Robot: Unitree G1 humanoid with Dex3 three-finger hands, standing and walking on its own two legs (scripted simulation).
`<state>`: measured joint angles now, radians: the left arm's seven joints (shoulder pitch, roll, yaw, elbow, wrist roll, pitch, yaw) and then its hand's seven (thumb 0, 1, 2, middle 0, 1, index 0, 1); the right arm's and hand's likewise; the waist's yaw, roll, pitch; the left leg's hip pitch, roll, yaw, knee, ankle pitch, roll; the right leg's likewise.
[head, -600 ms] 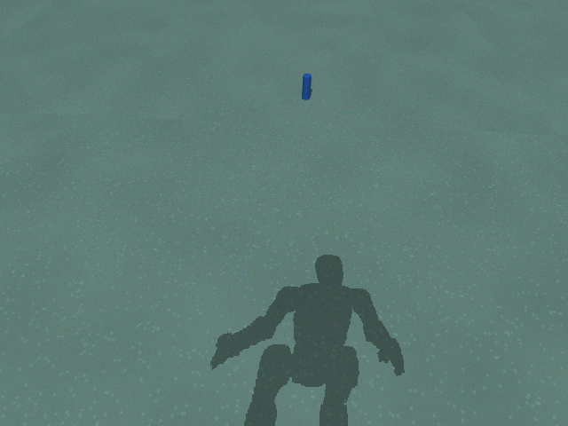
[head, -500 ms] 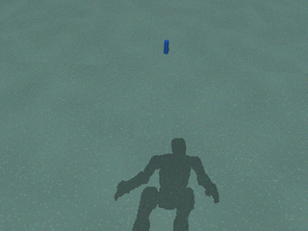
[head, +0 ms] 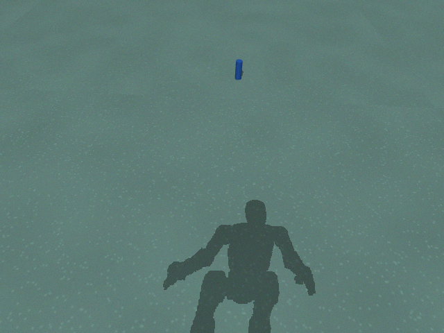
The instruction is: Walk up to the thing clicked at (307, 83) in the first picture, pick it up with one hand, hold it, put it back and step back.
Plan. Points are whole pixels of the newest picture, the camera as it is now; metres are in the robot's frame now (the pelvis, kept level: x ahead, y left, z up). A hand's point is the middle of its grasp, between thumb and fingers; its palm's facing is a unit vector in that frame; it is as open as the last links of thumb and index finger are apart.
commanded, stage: stand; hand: left
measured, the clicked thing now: (238, 69) +2.12 -0.12 -0.70
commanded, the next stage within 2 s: walk up in 0.52 s
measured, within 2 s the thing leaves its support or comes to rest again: neither
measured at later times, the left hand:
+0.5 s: hand out of the picture +0.08 +0.25 -0.16, palm faces -0.03 -0.94 -0.35, open 7.4 cm
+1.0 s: hand (127, 289) +0.23 +0.20 -0.13, palm faces -0.06 -0.90 -0.42, open 7.4 cm
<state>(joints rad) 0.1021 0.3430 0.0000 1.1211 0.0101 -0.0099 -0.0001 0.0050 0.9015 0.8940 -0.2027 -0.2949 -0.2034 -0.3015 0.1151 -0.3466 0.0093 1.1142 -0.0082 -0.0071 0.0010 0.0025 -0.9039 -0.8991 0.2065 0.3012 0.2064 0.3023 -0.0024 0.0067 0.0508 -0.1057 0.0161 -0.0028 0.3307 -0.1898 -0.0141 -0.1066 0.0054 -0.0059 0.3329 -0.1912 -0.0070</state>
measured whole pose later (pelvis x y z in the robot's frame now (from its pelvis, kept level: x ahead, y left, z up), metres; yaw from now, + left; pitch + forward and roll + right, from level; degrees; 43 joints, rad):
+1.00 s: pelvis +0.14 -0.09 -0.02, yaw -7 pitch -3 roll -1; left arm 0.26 0.43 0.08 0.97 0.02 -0.07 -0.07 0.00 0.90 0.89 -0.20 -0.29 -0.20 -0.30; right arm 0.22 -0.46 -0.08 1.04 -0.02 -0.02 0.08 0.01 -0.91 -0.90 0.20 0.30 0.20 0.30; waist 0.03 0.08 -0.01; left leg -0.36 0.06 0.01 1.09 -0.39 0.03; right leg -0.19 -0.01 -0.09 0.53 -0.29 -0.03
